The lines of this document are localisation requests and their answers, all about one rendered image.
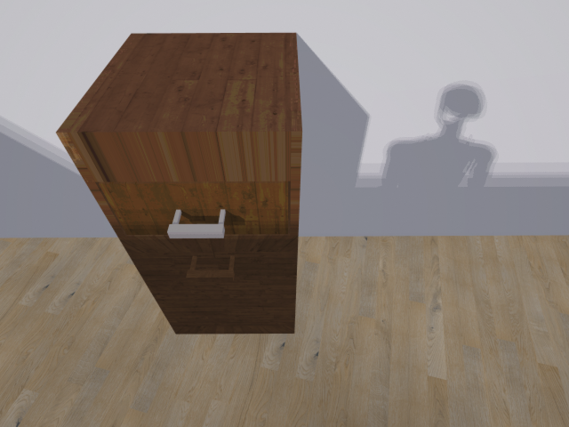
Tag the cabinet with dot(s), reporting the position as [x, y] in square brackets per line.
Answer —
[200, 107]

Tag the handle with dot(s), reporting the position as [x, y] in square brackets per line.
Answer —
[177, 230]
[210, 276]

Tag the drawer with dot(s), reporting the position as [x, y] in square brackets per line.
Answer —
[148, 207]

